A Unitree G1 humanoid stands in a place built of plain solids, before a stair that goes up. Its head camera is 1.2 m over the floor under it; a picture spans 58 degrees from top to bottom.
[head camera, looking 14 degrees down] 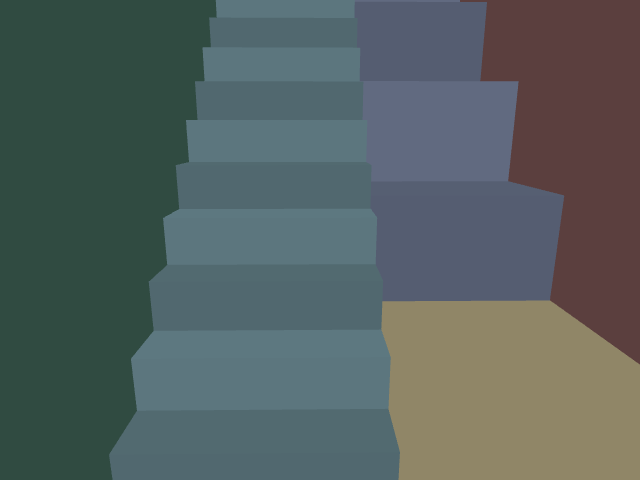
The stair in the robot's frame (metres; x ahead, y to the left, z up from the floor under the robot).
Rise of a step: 0.21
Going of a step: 0.22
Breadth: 0.93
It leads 1 degrees to the left of straight ahead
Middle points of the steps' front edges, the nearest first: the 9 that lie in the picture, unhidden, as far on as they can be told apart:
1.17 0.21 0.21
1.39 0.21 0.42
1.61 0.21 0.63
1.84 0.21 0.84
2.06 0.22 1.05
2.28 0.22 1.26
2.50 0.22 1.47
2.73 0.22 1.68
2.95 0.23 1.89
